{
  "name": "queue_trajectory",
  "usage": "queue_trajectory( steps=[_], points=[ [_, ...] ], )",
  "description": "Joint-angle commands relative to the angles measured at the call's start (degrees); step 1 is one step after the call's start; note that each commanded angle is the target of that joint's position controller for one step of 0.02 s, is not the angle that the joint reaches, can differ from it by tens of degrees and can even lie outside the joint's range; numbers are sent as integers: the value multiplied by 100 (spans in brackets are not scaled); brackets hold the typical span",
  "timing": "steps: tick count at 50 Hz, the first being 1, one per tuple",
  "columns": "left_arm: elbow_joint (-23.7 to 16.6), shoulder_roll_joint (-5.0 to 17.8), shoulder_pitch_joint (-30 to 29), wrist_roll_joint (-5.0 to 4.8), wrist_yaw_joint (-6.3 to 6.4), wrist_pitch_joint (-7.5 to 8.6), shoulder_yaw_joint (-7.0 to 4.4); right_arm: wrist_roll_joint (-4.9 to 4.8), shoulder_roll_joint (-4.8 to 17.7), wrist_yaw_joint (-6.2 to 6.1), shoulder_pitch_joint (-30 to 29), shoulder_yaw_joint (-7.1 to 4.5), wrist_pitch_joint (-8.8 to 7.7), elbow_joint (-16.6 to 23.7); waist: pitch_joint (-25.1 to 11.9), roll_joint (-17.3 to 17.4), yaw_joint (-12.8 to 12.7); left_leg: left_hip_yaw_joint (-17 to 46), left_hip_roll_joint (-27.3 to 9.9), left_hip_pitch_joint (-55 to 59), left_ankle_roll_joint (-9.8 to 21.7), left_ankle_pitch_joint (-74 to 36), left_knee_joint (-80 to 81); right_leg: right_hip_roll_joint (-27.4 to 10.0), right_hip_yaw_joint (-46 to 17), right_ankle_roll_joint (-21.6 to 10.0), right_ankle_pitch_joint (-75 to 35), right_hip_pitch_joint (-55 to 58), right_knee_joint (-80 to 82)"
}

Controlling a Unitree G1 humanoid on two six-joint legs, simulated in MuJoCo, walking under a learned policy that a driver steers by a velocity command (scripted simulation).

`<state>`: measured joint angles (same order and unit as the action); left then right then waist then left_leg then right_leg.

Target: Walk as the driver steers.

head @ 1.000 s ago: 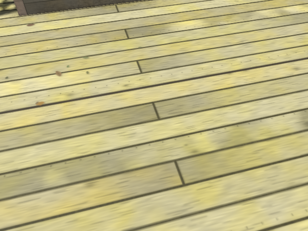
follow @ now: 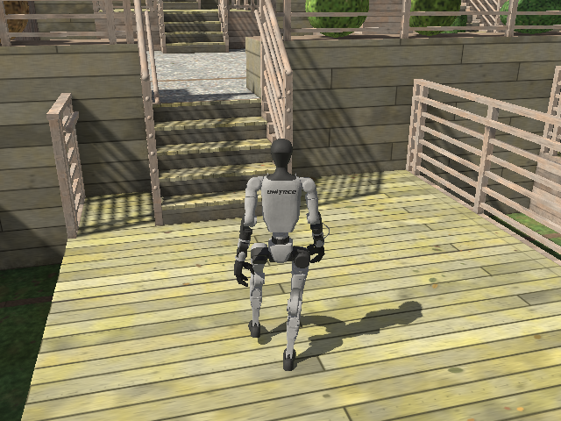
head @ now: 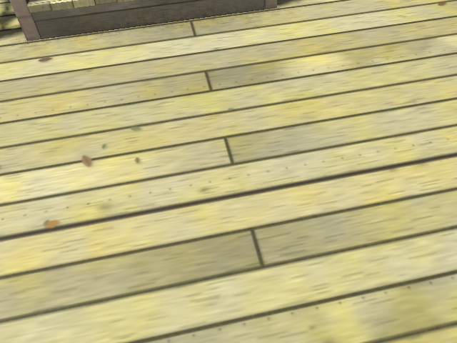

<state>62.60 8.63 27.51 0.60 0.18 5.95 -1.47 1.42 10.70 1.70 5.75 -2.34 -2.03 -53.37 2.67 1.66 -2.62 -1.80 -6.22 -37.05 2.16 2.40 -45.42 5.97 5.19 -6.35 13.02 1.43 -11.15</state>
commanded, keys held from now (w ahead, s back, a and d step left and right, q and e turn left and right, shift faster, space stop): w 0.34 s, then w+q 0.66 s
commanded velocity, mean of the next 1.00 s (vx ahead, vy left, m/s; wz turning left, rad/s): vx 0.50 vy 0.00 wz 0.26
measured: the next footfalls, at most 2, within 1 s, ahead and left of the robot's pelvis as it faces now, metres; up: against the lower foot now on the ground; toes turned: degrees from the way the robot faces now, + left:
left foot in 0.18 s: +0.28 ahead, +0.10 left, +0.00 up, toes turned +4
right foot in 0.74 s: +0.60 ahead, -0.06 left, +0.00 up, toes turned +8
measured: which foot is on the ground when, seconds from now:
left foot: up 0.00-0.16, down 0.18-0.74, up 0.76-1.00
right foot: down 0.00-0.18, up 0.20-0.72, down 0.74-1.00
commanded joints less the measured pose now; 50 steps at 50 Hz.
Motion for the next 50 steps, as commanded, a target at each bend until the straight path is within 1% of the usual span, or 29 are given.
queue_trajectory(
  steps=[1, 4, 6, 7, 8, 9, 10, 11, 12, 13, 14, 16, 18, 21, 25, 31, 33, 34, 35, 36, 37, 38, 39, 40, 41, 42, 44, 47, 50],
  points=[
    [-110, 653, 475, 4, 47, 64, -68, -43, 132, 8, -659, 28, -60, 439, 380, -560, -59, -387, 303, 92, 19, -345, 686, -1481, -712, -313, -2967, -182, 308],
    [-37, 714, 607, 70, 95, 42, -73, -41, 215, -9, -950, 19, -110, 584, 402, -592, -86, -415, 422, 67, 192, -59, 1106, -1695, -709, -406, -3530, 466, 34],
    [-52, 804, 422, 92, 126, 42, -95, -32, 310, -47, -688, -27, -160, 557, 261, -639, 142, -468, 614, 575, 392, 398, 1342, -1786, -613, -384, -4660, 668, -442],
    [-59, 874, 334, 99, 140, 38, -116, -24, 399, -87, -286, -76, -187, 442, 46, -692, 330, -509, 782, 1086, 499, 645, 1424, -1797, -572, -336, -5379, 709, -911],
    [-62, 925, 255, 101, 136, 18, -131, -19, 510, -132, 432, -148, -226, 207, -315, -665, 622, -537, 940, 1829, 619, 665, 1668, -1728, -512, -280, -5654, 691, -1710],
    [-107, 920, 130, 50, 123, 4, -127, 49, 666, -183, 1383, -236, -280, -97, -775, -552, 1035, -352, 756, 3115, 774, 350, 1980, -1558, -373, -190, -4943, 69, -2824],
    [-313, 625, 185, -76, 80, 12, -45, 198, 1179, -242, 2313, -382, -302, -258, -1509, 86, 1253, 1234, -616, 4708, 1156, 869, 2027, -1154, -122, -49, -2756, -1379, -4639],
    [-300, 303, 841, -200, 29, -19, -35, 183, 1463, -165, 2295, -461, -250, -265, -1961, 1040, 858, 3890, -1921, 5651, 1957, 778, 2663, -95, -233, 95, 1766, -3135, -6481],
    [-341, 745, 290, -42, 48, -61, -158, -27, 1170, -111, 1758, -407, -201, -220, -1351, 160, 714, 3643, -1571, 5007, 1729, 1442, 2954, -484, -869, -6, 1299, -3585, -6699],
    [-525, 715, -227, 2, 19, -31, -166, -76, 820, -88, 1195, -302, -218, -126, -535, 31, 547, 2802, -1381, 4111, 1510, 1363, 3189, -704, -841, -3, 755, -3703, -6429],
    [-564, 615, -452, 19, 3, -23, -167, -48, 541, -74, 939, -225, -264, -110, -175, -154, 394, 2246, -1106, 3506, 1307, 872, 3398, -884, -810, 12, 440, -3536, -6099],
    [-528, 433, -334, 142, -59, -157, -166, -57, 219, -133, 1042, -109, -337, -277, -39, 5, 111, 1445, -676, 2877, 1003, 189, 3588, -1061, -753, 130, 253, -3050, -5626],
    [-592, 368, -425, 175, -116, -250, -178, -77, 328, -160, 1424, -104, -417, -439, -30, 77, 52, 1206, -555, 2793, 1010, -457, 3633, -1080, -609, 245, 174, -3033, -5372],
    [-903, 447, -1182, 190, -151, -316, -190, -103, 565, -175, 1757, -124, -421, -505, 172, 103, 116, 1078, -414, 2827, 1067, -635, 3786, -1173, -425, 472, -304, -3583, -4770],
    [-1315, 492, -2261, 114, -158, -316, -163, -95, 570, -181, 2170, -98, -377, -514, 304, 166, 381, 1049, -250, 3063, 996, -1002, 3761, -1086, -298, 698, -986, -3860, -3528],
    [-1797, 582, -3280, 34, -138, -245, -114, -32, 707, -234, 2612, -148, -322, -497, 233, 331, 690, 1336, -356, 3863, 1058, -1634, 3224, -833, -332, 661, -1075, -3854, -2518],
    [-1896, 701, -3236, 10, -131, -179, -135, -4, 808, -271, 2492, -199, -301, -424, 192, 377, 579, 1487, -439, 3969, 978, -1854, 2967, -779, -423, 565, -807, -3524, -2210],
    [-1866, 770, -2978, -1, -114, -140, -159, 1, 876, -280, 2321, -232, -293, -363, 121, 395, 419, 1490, -427, 3858, 877, -2061, 2760, -707, -428, 497, -619, -3052, -1995],
    [-1749, 870, -2498, 1, -80, -96, -207, -11, 955, -269, 2148, -264, -298, -298, -81, 388, 202, 1453, -339, 3694, 769, -2519, 2317, -556, -371, 417, -449, -2308, -1784],
    [-1499, 1012, -1660, 38, -24, -30, -284, -46, 954, -232, 2022, -275, -304, -249, -533, 130, -162, 1242, -47, 3426, 645, -2598, 1346, -518, -337, 297, -648, -1186, -1419],
    [-1388, 1396, -749, 189, 59, 36, -396, -115, 735, -197, 1967, -229, -322, -68, -1283, -333, -477, 1000, 324, 2554, 539, -1350, -107, -1482, -1257, 55, -74, 219, -1317],
    [-1467, 1969, -444, 353, 72, 6, -516, -331, 49, -219, 2542, -105, -297, 139, -2088, -1547, -217, 421, 1176, 725, 331, 2371, -1911, -3166, -3599, -478, 170, 1794, -1020],
    [-1504, 1705, -752, 218, 49, -115, -498, -210, 592, -242, 2585, -213, -231, 110, -2103, -1377, -74, 596, 976, 165, 401, 2776, -2658, -3230, -4619, -706, 912, 1366, -478],
    [-1617, 1173, -1296, 174, 40, -138, -363, -119, 703, -226, 2226, -257, -175, 111, -1134, -727, 121, 633, 626, -1, 408, 2227, -2798, -2983, -3740, -556, 1318, 488, -350],
    [-1625, 865, -1566, 134, 18, -107, -282, -73, 603, -163, 1863, -243, -161, 166, -564, -376, 148, 606, 424, 102, 371, 1809, -2548, -2658, -2852, -412, 879, -271, -175],
    [-1579, 773, -1598, 135, 27, -74, -253, -25, 516, -113, 1723, -250, -121, 208, -327, -512, 233, 581, 291, 257, 331, 1627, -2335, -2410, -2219, -256, 337, -679, -41],
    [-1421, 711, -1404, 83, 52, 13, -231, 68, 424, -19, 1713, -254, 31, 256, -207, -722, 384, 492, 188, 478, 247, 1458, -2189, -2167, -1454, -134, -473, -1054, 95],
    [-1302, 809, -1088, 19, 30, 139, -265, 72, 394, 69, 1283, -246, 146, 481, -188, -646, 413, 418, 114, 67, 184, 1032, -2096, -2173, -871, -198, -1261, -905, 216],
    [-1223, 849, -847, 47, 20, 144, -272, 68, 432, 145, 645, -221, 175, 741, -35, -591, 339, 334, 60, -379, 103, 458, -1622, -2115, -355, -218, -1586, -746, 289]
  ],
)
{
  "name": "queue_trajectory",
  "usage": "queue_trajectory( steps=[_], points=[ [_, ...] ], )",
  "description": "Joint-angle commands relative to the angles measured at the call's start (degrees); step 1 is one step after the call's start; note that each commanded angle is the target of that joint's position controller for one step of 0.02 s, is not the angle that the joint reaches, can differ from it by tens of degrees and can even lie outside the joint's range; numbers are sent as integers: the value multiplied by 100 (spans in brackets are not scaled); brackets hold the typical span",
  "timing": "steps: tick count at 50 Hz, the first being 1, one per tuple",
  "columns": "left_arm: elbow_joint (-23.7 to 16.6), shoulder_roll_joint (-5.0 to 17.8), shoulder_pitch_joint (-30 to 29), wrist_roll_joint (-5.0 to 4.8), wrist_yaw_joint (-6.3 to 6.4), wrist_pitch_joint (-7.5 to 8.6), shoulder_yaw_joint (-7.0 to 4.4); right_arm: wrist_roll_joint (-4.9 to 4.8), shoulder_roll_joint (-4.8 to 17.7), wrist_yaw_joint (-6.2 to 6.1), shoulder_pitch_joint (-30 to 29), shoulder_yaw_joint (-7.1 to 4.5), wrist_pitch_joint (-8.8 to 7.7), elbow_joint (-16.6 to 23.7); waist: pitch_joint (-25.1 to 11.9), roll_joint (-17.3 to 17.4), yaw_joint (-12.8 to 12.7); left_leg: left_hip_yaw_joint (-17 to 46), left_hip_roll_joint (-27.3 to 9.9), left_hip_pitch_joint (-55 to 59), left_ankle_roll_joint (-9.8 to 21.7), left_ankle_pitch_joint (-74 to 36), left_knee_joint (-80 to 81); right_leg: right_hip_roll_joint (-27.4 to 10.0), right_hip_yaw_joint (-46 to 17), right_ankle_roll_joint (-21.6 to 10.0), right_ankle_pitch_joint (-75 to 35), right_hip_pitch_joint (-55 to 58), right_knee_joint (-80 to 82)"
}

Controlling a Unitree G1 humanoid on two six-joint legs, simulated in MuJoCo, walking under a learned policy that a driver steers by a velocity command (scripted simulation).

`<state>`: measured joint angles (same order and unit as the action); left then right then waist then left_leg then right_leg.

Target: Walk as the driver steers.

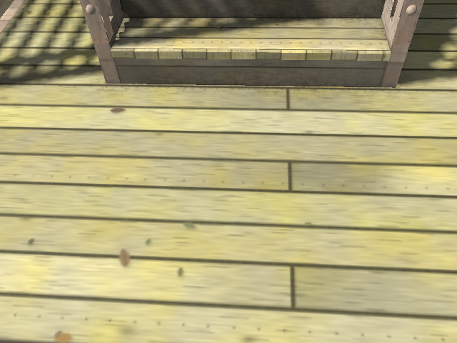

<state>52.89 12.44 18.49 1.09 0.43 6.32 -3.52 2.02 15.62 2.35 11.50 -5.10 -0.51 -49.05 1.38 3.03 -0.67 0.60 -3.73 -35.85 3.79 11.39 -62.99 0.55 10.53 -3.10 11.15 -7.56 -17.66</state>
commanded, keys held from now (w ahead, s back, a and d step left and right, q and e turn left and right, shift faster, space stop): w+q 0.54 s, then w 0.04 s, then e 0.42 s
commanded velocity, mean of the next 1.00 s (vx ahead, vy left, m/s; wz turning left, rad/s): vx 0.39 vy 0.00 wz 0.30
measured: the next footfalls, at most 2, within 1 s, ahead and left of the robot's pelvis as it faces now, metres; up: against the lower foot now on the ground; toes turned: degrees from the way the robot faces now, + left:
left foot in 0.28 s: +0.28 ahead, +0.13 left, +0.00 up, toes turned +15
right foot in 0.80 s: +0.60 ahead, +0.09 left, +0.00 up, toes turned +18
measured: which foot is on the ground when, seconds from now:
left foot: up 0.00-0.26, down 0.28-0.82, up 0.84-1.00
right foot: down 0.00-0.30, up 0.32-0.78, down 0.80-1.00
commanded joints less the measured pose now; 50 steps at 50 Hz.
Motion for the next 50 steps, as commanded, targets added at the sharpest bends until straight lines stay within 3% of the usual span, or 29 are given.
queue_trajectory(
  steps=[1, 5, 8, 10, 12, 13, 14, 15, 16, 17, 18, 19, 20, 22, 25, 29, 32, 35, 37, 39, 40, 41, 42, 43, 44, 45, 46, 47, 50],
  points=[
    [-230, 475, 112, 4, -9, 103, -64, -2, -66, 102, -146, 74, 17, 394, 155, -720, 111, 35, -176, -529, -82, -631, 457, -1532, -723, -534, -1482, 177, 953],
    [-173, 646, 329, 1, 15, 82, -92, -2, -134, 190, -960, 177, -13, 700, 315, -746, -74, -384, -102, -158, -29, -1150, 1798, -1528, -182, -456, -1800, 337, 932],
    [-75, 781, 606, 8, 58, 6, -126, 21, -71, 224, -1352, 189, -22, 892, 407, -739, -190, -649, -6, -35, 138, -777, 2367, -1677, 45, -421, -2202, 862, 760],
    [-22, 872, 688, 23, 90, -82, -144, 47, -12, 208, -1380, 165, -20, 949, 354, -790, -160, -837, 199, 217, 312, -274, 2629, -1723, 249, -365, -3257, 1201, 335],
    [8, 1063, 702, 25, 113, -183, -188, 73, 107, 149, -933, 98, -25, 866, 19, -933, 53, -1036, 607, 894, 538, 325, 2794, -1732, 437, -311, -4946, 1427, -674],
    [-5, 1133, 685, 16, 108, -247, -201, 75, 212, 107, -361, 30, -64, 709, -336, -903, 283, -1056, 843, 1531, 676, 432, 3018, -1709, 491, -288, -5174, 1376, -1596],
    [-74, 1134, 614, -4, 91, -291, -192, 126, 396, 28, 567, -78, -121, 408, -869, -634, 701, -851, 916, 2838, 858, 186, 3472, -1600, 607, -125, -4409, 731, -2944],
    [-360, 746, 682, -73, 49, -283, -95, 193, 997, -61, 1162, -253, -143, 326, -1524, 158, 830, 1068, -463, 4583, 1307, 1009, 3654, -1281, 594, 126, -1743, -1112, -4783],
    [-815, 599, 432, -63, -48, -217, -90, 9, 1508, -96, 995, -353, -93, 474, -1806, 971, 561, 4114, -1707, 5438, 2019, 545, 4530, -65, -201, 433, 2088, -3080, -6425],
    [-964, 879, -338, 1, -69, -177, -133, -66, 1336, -144, 1084, -317, -19, 436, -1278, -6, 767, 3485, -1532, 5158, 1856, -34, 4685, -364, -1028, 383, 1573, -3704, -6465],
    [-1006, 727, -423, -68, -89, -107, -73, -112, 1072, -189, 814, -242, -30, 372, -647, -113, 545, 2697, -1385, 4448, 1696, -632, 4691, -592, -1071, 328, 1026, -3686, -6081],
    [-889, 697, -260, -52, -78, -87, -67, -131, 797, -202, 539, -166, -70, 384, -293, -379, 256, 2151, -1056, 3732, 1433, -1322, 4774, -779, -1109, 310, 788, -3287, -5474],
    [-874, 703, -188, 64, -73, -167, -76, -173, 655, -223, 344, -114, -119, 402, -164, -359, 49, 1789, -771, 3268, 1299, -1738, 4831, -850, -1152, 356, 765, -2934, -5155],
    [-830, 654, 25, 187, -108, -372, -71, -210, 549, -209, 270, -53, -235, 452, -284, -251, -130, 1487, -506, 2897, 1263, -2152, 4928, -832, -1132, 461, 718, -2509, -4866],
    [-1006, 582, -381, 180, -151, -495, -51, -209, 742, -182, 621, -90, -318, 372, -148, -193, -64, 1400, -327, 2732, 1227, -2028, 5117, -770, -1038, 590, 252, -2770, -4332],
    [-1299, 611, -1268, 153, -168, -504, -26, -206, 719, -188, 1164, -65, -325, 262, 83, -27, 253, 1484, -287, 3147, 1034, -1943, 5219, -707, -1033, 630, -577, -3365, -3332],
    [-1339, 470, -1488, 114, -198, -443, 61, -200, 585, -242, 1394, 20, -353, 125, 76, 9, 344, 930, -205, 3457, 680, -3962, 4871, -519, -811, 475, -1022, -3054, -2567],
    [-1357, 412, -1690, 45, -198, -373, 132, -131, 525, -293, 1518, 96, -352, 21, 26, 135, 477, 633, -178, 3587, 412, -4534, 4670, -241, -584, 230, -1258, -2462, -1916],
    [-1258, 535, -1422, 46, -179, -326, 111, -79, 570, -339, 1395, 118, -357, -5, -31, 252, 326, 621, -305, 3755, 318, -4980, 4356, -64, -611, 13, -974, -2004, -1613],
    [-900, 763, -425, 57, -124, -242, 29, -51, 714, -401, 1125, 89, -368, 6, -320, 244, -134, 555, -349, 3961, 208, -5660, 3411, 189, -688, -214, -777, -1162, -1179],
    [-691, 796, 196, 74, -90, -160, 9, -100, 793, -401, 927, 70, -368, 39, -534, 32, -501, 343, -145, 3795, 135, -5136, 2461, 108, -767, -312, -1646, -413, -507],
    [-597, 1205, 776, 119, -44, -119, -75, -148, 695, -421, 918, 105, -405, 265, -1154, -528, -624, 116, 279, 2878, 22, -2916, 874, -917, -1829, -593, -4168, 864, -954],
    [-699, 1621, 475, 65, -90, -175, -173, -336, 146, -406, 2019, 182, -348, 224, -1940, -1812, 83, -90, 1239, 1219, -295, 2310, -1102, -2507, -3822, -1870, -7152, 2271, -1303],
    [-801, 1347, 296, -213, -153, -265, -165, -81, 529, -410, 1855, 161, -256, 103, -2100, -920, 28, 356, 975, 1037, -267, 1995, -1372, -2270, -4118, -1921, -6403, 1870, -812],
    [-920, 1128, -173, -228, -151, -322, -130, -22, 590, -387, 1317, 136, -205, 200, -1298, -628, 56, 388, 783, 742, -305, 1665, -1463, -1971, -3564, -1795, -5146, 1148, -582],
    [-982, 862, -483, -189, -137, -389, -58, 26, 566, -366, 1000, 150, -176, 268, -785, -353, 118, 354, 596, 638, -330, 1452, -1171, -1650, -3203, -1571, -4229, 509, -292],
    [-967, 794, -512, -178, -106, -430, -36, 31, 540, -340, 788, 152, -101, 351, -487, -386, 153, 333, 466, 663, -380, 1346, -911, -1410, -2942, -1404, -3793, 57, -91],
    [-909, 805, -465, -168, -83, -475, -43, 38, 468, -323, 851, 170, 7, 381, -424, -518, 247, 299, 414, 917, -433, 1246, -619, -1206, -2769, -1263, -3332, -342, 59],
    [-915, 1022, -417, -67, -92, -537, -134, 3, 326, -339, 885, 207, 175, 409, -596, -661, 287, 177, 479, 1179, -534, 1154, -166, -932, -2637, -1127, -2452, -769, 171]
  ],
)
Over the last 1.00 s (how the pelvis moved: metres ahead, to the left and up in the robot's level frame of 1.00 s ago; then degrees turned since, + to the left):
0.55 0.02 0.00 18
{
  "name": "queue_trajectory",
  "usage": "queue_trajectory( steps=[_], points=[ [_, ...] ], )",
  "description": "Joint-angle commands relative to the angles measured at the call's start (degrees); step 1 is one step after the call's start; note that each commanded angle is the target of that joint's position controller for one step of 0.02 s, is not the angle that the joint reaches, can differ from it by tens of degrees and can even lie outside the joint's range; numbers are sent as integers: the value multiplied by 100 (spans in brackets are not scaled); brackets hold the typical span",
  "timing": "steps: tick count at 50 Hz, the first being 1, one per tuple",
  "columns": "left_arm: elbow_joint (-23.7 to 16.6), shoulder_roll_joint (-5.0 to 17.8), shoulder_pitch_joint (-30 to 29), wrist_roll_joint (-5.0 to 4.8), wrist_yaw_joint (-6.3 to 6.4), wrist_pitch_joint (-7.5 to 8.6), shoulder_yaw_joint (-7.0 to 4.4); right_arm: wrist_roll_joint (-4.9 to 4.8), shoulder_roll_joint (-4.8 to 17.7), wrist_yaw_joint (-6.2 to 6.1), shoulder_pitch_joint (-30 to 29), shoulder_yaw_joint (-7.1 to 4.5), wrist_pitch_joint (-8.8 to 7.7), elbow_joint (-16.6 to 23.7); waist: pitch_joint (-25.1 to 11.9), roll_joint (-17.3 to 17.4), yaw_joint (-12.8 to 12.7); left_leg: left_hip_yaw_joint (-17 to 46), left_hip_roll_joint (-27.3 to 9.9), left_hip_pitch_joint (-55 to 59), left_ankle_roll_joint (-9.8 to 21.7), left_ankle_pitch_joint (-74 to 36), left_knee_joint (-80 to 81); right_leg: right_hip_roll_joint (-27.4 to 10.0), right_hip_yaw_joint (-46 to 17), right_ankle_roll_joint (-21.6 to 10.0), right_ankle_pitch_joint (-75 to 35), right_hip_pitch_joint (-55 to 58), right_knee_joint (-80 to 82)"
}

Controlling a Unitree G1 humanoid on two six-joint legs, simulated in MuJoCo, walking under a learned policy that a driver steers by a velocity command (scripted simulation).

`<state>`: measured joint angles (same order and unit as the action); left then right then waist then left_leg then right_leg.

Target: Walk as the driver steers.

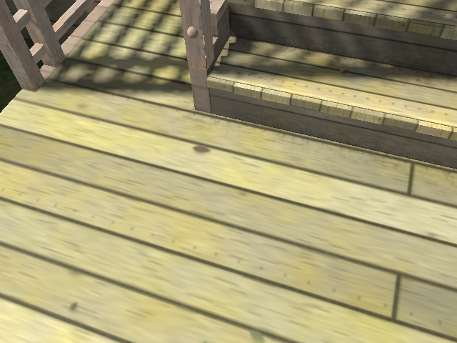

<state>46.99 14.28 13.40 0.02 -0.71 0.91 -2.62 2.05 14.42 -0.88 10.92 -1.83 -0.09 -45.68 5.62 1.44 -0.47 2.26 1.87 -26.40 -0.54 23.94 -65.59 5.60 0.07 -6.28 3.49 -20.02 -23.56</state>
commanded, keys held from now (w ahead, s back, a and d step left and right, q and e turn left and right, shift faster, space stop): e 0.82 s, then no key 0.18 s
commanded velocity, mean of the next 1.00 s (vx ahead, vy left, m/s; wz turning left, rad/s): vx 0.02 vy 0.00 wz -0.52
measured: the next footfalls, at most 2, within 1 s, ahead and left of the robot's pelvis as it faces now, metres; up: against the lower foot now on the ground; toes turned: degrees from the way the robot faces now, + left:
left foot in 0.36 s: +0.09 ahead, +0.13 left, +0.00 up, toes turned -19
right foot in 0.84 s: -0.01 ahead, -0.05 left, +0.00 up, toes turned -31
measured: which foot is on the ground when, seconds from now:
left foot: up 0.00-0.34, down 0.36-0.84, up 0.86-1.00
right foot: down 0.00-0.36, up 0.38-0.82, down 0.84-1.00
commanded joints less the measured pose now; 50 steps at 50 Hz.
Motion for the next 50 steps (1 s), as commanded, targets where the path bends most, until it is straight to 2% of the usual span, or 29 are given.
queue_trajectory(
  steps=[1, 5, 7, 13, 15, 17, 18, 19, 20, 21, 22, 23, 24, 26, 28, 30, 36, 39, 40, 41, 42, 43, 44, 45, 46, 47, 48, 50],
  points=[
    [-344, 895, 93, 53, 24, -21, -252, -2, 444, -29, 849, -118, 161, 108, -1023, -548, 240, 2, -95, 180, -127, -131, 286, -1383, -1626, -777, -1209, 407, 814],
    [-414, 979, 186, 73, 44, -162, -331, -14, 516, -78, 291, -135, 238, 277, -897, -785, 6, 73, -141, -143, -203, -318, 965, -1248, -2117, -602, 1182, 382, 1097],
    [-440, 1020, 234, 81, 56, -222, -368, -44, 535, -95, 94, -138, 236, 344, -830, -836, -86, 124, -132, -228, -221, -327, 1241, -1257, -2393, -556, 1733, 460, 1153],
    [-515, 1046, 194, 144, 36, -322, -436, -168, 515, -159, 9, -88, 106, 460, -824, -917, -170, 170, 121, 277, -48, -39, 2253, -1207, -2904, -477, 1509, 569, 958],
    [-551, 1032, 68, 141, 5, -358, -445, -225, 532, -191, 272, -76, 42, 442, -830, -990, -58, 164, 262, 791, 94, 26, 2953, -1151, -3084, -378, 1210, 466, 893],
    [-607, 990, -151, 49, 4, -376, -436, -214, 584, -260, 797, -94, -34, 334, -793, -913, 269, 135, 263, 1771, 263, -597, 4447, -860, -2997, -5, 1488, 21, 704],
    [-656, 756, -48, -12, 25, -354, -374, -146, 973, -317, 774, -183, -64, 368, -736, -319, 165, 873, -495, 2178, 442, -311, 5232, -413, -2574, 353, 2273, -457, 154],
    [-798, 461, 56, -99, 42, -312, -318, -59, 1578, -324, 413, -309, -33, 588, -752, 1011, 7, 2643, -2069, 2276, 1029, 136, 5724, 513, -1210, 655, 2652, -1232, -1392],
    [-690, 971, 37, 161, 83, -278, -434, 28, 1484, -276, -57, -298, -2, 674, -422, 636, -70, 2636, -2446, 1418, 1412, -917, 5570, 314, -689, 718, 2734, -1357, -2687],
    [-632, 1084, 68, 197, 58, -279, -482, -7, 1045, -241, -129, -188, -16, 728, -485, 312, -190, 2109, -2183, 1158, 1420, -1875, 5308, 81, -700, 727, 2518, -958, -3369],
    [-531, 1004, 250, 196, 25, -314, -474, -50, 795, -208, -332, -117, -31, 749, -463, 223, -345, 1434, -1764, 1133, 1232, -2468, 5126, 51, -645, 730, 2223, -885, -3814],
    [-467, 949, 388, 197, -9, -375, -462, -72, 744, -198, -420, -97, -40, 804, -538, 429, -385, 972, -1468, 1347, 1087, -2829, 5002, 40, -566, 757, 2017, -962, -4192],
    [-426, 929, 456, 177, -59, -425, -443, -63, 733, -204, -387, -91, -34, 850, -581, 642, -321, 681, -1345, 1555, 1070, -3326, 4883, 20, -446, 816, 1988, -1102, -4475],
    [-532, 882, 180, 122, -123, -474, -393, -51, 772, -185, -14, -114, -18, 805, -621, 615, -89, 444, -1333, 2061, 1122, -3965, 4697, -85, -308, 938, 1975, -1353, -4365],
    [-666, 808, -143, 93, -162, -502, -338, -65, 872, -184, 386, -170, -10, 705, -657, 645, 149, 435, -1471, 2625, 1197, -4253, 4574, -176, -261, 1027, 2026, -1554, -3966],
    [-749, 766, -311, 77, -191, -533, -302, -62, 967, -174, 571, -224, -3, 647, -695, 741, 265, 410, -1607, 2876, 1247, -4304, 4510, -247, -200, 1052, 2133, -1502, -3566],
    [-972, 648, -511, 2, -221, -552, -200, -30, 1128, -38, 389, -320, -3, 652, -770, 932, 261, -38, -1771, 2327, 1192, -4180, 4322, -384, 276, 802, 2330, -286, -2188],
    [-1043, 662, -435, -19, -203, -504, -194, -64, 1224, 5, 343, -370, 27, 617, -835, 982, 192, -148, -1854, 2198, 1060, -4024, 4014, -335, 449, 608, 2139, 217, -1336],
    [-1011, 631, -281, 15, -184, -466, -189, -114, 1234, 5, 256, -379, 48, 613, -863, 863, 39, -308, -1795, 2008, 897, -3729, 3730, -289, 499, 520, 1677, 601, -677],
    [-962, 680, -116, 84, -131, -399, -194, -141, 1204, 5, 309, -383, 68, 570, -912, 550, -101, -539, -1680, 1617, 588, -3080, 3276, -286, 324, 437, 903, 1162, 159],
    [-955, 1125, 59, 189, -65, -302, -283, -103, 942, 26, 534, -319, 103, 603, -996, -627, -110, -951, -1247, 531, 196, -1532, 2060, -1247, -1146, 231, 494, 2028, 827],
    [-1062, 1956, 159, 103, -50, -260, -457, -65, 467, 2, 323, -161, 159, 1017, -794, -1851, -77, -1032, -205, -861, -116, 1290, 1233, -2840, -3046, -628, -2213, 2091, 651],
    [-928, 1668, 595, 30, -17, -255, -449, -35, 747, -68, 47, -200, 247, 947, -1018, -1064, -467, -285, -412, -696, -118, 1306, 476, -2818, -2615, -1114, -2526, 1991, 442],
    [-911, 1281, 289, 34, 15, -260, -302, -127, 762, -42, 80, -218, 284, 862, -744, -892, -213, -152, -463, -656, -92, 898, 296, -2445, -2084, -1058, -2282, 1709, 471],
    [-951, 994, -190, 50, 45, -279, -201, -180, 798, -5, 168, -235, 269, 737, -503, -781, 14, -76, -545, -509, -79, 395, 497, -2020, -1630, -781, -1836, 1421, 592],
    [-980, 896, -459, 32, 85, -273, -154, -131, 894, 22, 244, -273, 261, 668, -452, -912, 126, -128, -529, -439, -88, 61, 618, -1739, -1386, -583, -1840, 1421, 618],
    [-981, 823, -506, 30, 112, -259, -121, -70, 930, 53, 433, -284, 268, 542, -595, -966, 155, -212, -457, -234, -123, -156, 554, -1576, -1174, -542, -2209, 1445, 585],
    [-911, 806, -384, 32, 109, -217, -87, -92, 837, 99, 556, -262, 300, 439, -792, -752, 156, -231, -384, -25, -158, -309, 624, -1555, -1057, -530, -2332, 1521, 572]
  ],
)
Over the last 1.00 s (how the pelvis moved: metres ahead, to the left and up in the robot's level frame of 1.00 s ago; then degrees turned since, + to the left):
0.46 0.10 -0.01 15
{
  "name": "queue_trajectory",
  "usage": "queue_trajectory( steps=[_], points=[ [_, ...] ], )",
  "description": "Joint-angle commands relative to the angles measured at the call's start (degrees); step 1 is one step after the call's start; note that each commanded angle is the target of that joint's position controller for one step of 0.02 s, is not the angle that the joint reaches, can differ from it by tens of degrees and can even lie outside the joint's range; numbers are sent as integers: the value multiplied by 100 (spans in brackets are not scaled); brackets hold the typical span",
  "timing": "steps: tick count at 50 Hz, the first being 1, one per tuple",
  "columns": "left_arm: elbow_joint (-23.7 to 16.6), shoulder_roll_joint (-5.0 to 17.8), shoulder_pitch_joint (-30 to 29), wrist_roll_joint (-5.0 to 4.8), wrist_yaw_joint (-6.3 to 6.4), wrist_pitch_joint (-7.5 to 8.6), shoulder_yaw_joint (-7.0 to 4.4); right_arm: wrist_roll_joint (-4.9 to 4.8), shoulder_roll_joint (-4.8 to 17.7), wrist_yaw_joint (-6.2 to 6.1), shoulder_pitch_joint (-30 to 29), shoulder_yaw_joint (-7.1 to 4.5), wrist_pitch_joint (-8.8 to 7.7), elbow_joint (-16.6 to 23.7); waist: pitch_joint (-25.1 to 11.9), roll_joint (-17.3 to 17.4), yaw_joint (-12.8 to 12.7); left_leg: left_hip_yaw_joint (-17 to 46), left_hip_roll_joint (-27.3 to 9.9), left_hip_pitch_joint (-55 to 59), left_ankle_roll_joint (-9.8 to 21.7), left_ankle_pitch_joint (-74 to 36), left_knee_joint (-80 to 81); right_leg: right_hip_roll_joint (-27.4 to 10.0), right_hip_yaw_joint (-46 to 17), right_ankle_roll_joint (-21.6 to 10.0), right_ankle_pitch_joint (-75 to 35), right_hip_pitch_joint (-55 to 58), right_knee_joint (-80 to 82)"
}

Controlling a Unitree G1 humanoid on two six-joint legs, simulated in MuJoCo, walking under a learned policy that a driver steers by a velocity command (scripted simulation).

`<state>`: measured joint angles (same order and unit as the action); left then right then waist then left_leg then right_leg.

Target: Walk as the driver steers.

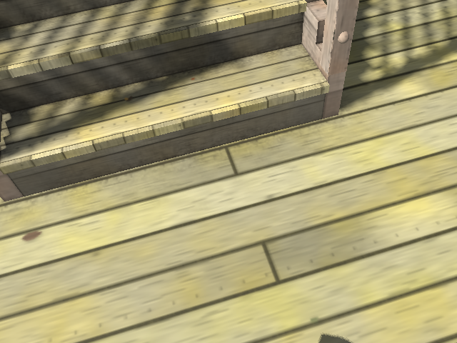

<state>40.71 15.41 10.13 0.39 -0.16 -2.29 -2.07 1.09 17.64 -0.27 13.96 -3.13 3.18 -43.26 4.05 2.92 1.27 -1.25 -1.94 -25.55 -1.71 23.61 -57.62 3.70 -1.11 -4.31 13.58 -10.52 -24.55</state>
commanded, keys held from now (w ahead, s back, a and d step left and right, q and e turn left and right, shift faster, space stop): no key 1.00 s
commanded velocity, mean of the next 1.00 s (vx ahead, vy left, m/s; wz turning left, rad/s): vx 0.00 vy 0.00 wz -0.07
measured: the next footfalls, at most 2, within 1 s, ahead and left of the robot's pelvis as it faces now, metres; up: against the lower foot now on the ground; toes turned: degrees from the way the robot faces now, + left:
left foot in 0.28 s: +0.04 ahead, +0.12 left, +0.00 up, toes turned -2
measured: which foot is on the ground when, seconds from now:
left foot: up 0.00-0.26, down 0.28-1.00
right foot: down 0.00-1.00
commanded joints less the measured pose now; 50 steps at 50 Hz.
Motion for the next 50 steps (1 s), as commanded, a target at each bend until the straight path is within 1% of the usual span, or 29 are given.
queue_trajectory(
  steps=[1, 2, 4, 7, 10, 11, 12, 13, 14, 15, 16, 17, 18, 19, 20, 23, 29, 39, 50],
  points=[
    [-235, 700, 0, 3, 53, 128, -132, -18, 448, 46, 216, -113, -7, 184, -618, -851, -42, 133, -3, -90, -50, -305, 11, -1379, -954, -728, -3178, 606, 703],
    [-184, 699, 52, 16, 57, 143, -121, -26, 391, 45, 155, -93, 15, 175, -552, -867, -80, 146, -6, -73, -56, -307, 255, -1387, -987, -728, -2938, 615, 742],
    [-84, 693, 155, 47, 68, 153, -97, -11, 327, 26, 30, -64, 46, 157, -429, -964, -173, 156, 6, 31, -38, -263, 766, -1407, -1085, -741, -2427, 582, 797],
    [48, 712, 221, 91, 68, 160, -72, -20, 252, -19, -83, -25, 40, 106, -323, -1000, -252, 133, 83, 440, 52, -119, 1485, -1414, -1200, -776, -1987, 367, 762],
    [165, 702, 167, 109, 80, 172, -42, -66, 209, -93, -22, 5, -7, -3, -353, -950, -222, 112, 184, 961, 148, -110, 2180, -1433, -1372, -780, -1986, 166, 619],
    [202, 678, 94, 91, 94, 175, -22, -72, 163, -118, 66, 24, -35, -65, -381, -884, -139, 92, 208, 1221, 187, -328, 2611, -1396, -1394, -722, -1971, 102, 528],
    [235, 634, -8, 51, 113, 178, 7, -61, 87, -141, 211, 57, -79, -151, -404, -763, 11, 78, 204, 1651, 232, -908, 3355, -1311, -1360, -580, -1911, -45, 407],
    [274, 523, 14, 25, 128, 209, 56, -6, 121, -169, 294, 78, -156, -211, -488, -562, 69, 375, -42, 2251, 272, -1718, 3930, -1237, -1366, -338, -1669, -340, 356],
    [284, 337, 152, 28, 117, 259, 123, 65, 342, -201, 367, 73, -247, -239, -675, -179, -38, 1034, -673, 2741, 370, -2324, 4078, -1003, -1192, -98, -1212, -593, 177],
    [409, 301, 505, -7, 93, 231, 103, -20, 665, -164, -77, 22, -276, -246, -435, 411, -472, 1273, -916, 2053, 633, -2704, 3867, -429, -743, 13, -309, -313, 465],
    [598, 427, 439, 64, 115, 197, 99, -52, 384, -91, -247, 78, -302, -236, -436, 268, -328, 1149, -831, 1714, 644, -2358, 3840, -449, -722, 59, -304, 193, 605],
    [690, 523, 345, 63, 122, 191, 65, -49, 263, -59, -242, 116, -327, -275, -278, 175, -220, 935, -583, 1652, 512, -2102, 3843, -492, -782, 53, -506, 211, 628],
    [760, 573, 300, 39, 120, 199, 47, -46, 283, -71, -160, 114, -332, -355, -264, 174, -156, 825, -451, 1684, 442, -2006, 3862, -549, -800, 44, -730, 261, 588],
    [824, 583, 294, 36, 110, 202, 35, -58, 279, -100, -52, 126, -345, -457, -258, 213, -137, 793, -408, 1720, 419, -2024, 3895, -591, -806, 33, -894, 263, 548],
    [888, 534, 325, 37, 108, 212, 50, -72, 283, -118, 2, 125, -352, -545, -277, 197, -141, 784, -402, 1801, 423, -2058, 3897, -619, -816, 44, -952, 229, 572],
    [1176, 414, 391, 19, 143, 229, 88, -64, 221, -127, -4, 145, -354, -709, -254, -116, -125, 789, -420, 1915, 471, -2019, 3897, -611, -796, 107, -870, 143, 675],
    [1624, 374, 440, 16, 184, 213, 117, -58, 188, -142, -39, 181, -366, -1059, -183, -254, -132, 802, -395, 1851, 513, -1884, 3980, -642, -780, 152, -862, 192, 740],
    [2153, 281, 571, 9, 226, 209, 195, -59, 35, -159, 95, 277, -373, -1566, -130, -250, -152, 802, -335, 1770, 528, -1804, 4042, -700, -734, 167, -848, 221, 720],
    [2477, 76, 710, 6, 259, 214, 262, -60, -146, -187, 332, 342, -380, -1914, -62, -248, -145, 802, -288, 1696, 537, -1763, 4037, -722, -677, 189, -816, 158, 665]
  ],
)
Over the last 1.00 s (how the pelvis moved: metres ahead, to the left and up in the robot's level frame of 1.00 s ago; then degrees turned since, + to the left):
0.00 0.03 0.01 -34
